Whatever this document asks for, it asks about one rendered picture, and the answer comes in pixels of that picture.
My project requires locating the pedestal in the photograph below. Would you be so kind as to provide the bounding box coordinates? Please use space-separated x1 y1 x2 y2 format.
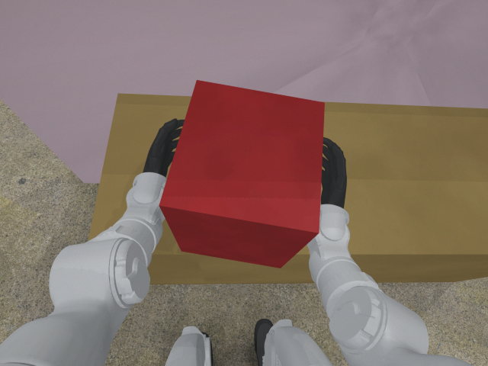
88 93 488 284

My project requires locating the robot left hand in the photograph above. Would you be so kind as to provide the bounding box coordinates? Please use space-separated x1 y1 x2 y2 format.
143 118 185 177

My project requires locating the robot right shin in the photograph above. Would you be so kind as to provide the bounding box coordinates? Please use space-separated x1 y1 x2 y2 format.
262 319 292 366

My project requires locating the robot left forearm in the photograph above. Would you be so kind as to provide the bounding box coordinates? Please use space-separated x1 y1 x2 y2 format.
49 172 167 305

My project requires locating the robot right forearm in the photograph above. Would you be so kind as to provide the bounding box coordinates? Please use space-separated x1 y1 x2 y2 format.
307 204 384 320

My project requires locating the robot right thigh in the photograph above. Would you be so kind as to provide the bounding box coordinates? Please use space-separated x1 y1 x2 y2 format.
266 326 333 366

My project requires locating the robot left upper arm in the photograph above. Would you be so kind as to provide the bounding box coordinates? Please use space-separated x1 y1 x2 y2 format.
0 237 150 366

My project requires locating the robot right upper arm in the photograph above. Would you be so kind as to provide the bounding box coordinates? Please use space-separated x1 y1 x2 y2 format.
329 286 473 366

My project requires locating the carton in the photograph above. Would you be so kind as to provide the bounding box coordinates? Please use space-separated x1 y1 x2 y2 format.
159 80 325 268

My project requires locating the robot right hand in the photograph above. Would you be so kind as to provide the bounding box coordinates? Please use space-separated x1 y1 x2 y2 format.
321 137 347 209

